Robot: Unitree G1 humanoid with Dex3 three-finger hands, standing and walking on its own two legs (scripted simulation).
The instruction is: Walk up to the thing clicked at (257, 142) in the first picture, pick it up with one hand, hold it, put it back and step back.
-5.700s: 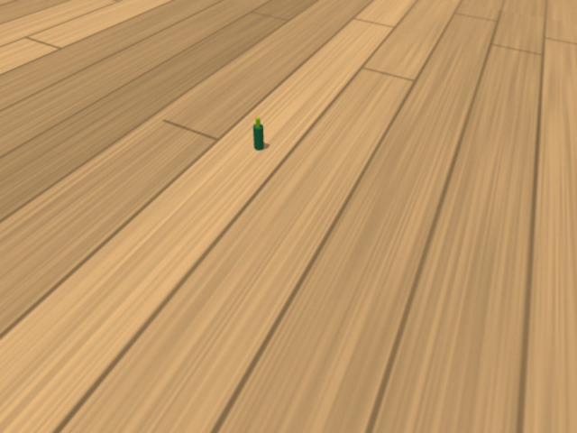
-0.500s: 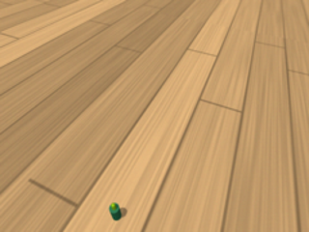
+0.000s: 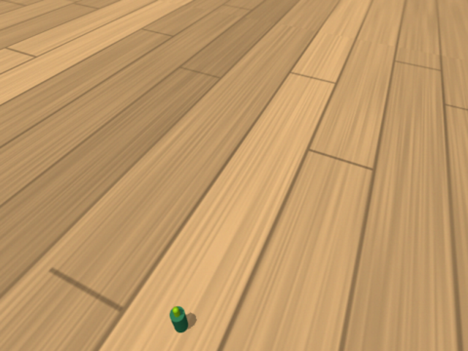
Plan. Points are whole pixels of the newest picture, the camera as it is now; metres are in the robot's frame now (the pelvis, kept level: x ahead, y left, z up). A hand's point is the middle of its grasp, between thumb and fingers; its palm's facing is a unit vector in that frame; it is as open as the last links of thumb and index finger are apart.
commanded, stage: walk up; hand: left
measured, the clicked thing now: (178, 317) +0.39 +0.20 -0.68
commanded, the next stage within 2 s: stand in 0.14 s
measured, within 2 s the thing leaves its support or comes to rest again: neither
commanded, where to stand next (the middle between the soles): +0.05 -0.01 m, yaw +0 degrees
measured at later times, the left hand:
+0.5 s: hand out of the picture +0.09 +0.25 -0.16, palm faces -0.03 -0.94 -0.34, open 7.4 cm
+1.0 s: hand out of the picture +0.08 +0.25 -0.16, palm faces -0.03 -0.94 -0.34, open 7.4 cm
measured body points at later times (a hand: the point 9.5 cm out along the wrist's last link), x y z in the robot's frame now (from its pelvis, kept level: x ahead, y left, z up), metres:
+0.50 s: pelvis +0.00 +0.00 +0.00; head +0.01 +0.00 +0.45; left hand +0.09 +0.30 -0.13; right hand +0.09 -0.30 -0.13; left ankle +0.01 +0.12 -0.75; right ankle +0.00 -0.13 -0.75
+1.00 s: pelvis +0.01 -0.01 +0.00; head +0.02 +0.00 +0.45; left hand +0.08 +0.30 -0.13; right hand +0.08 -0.31 -0.13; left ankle +0.01 +0.12 -0.75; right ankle +0.00 -0.13 -0.75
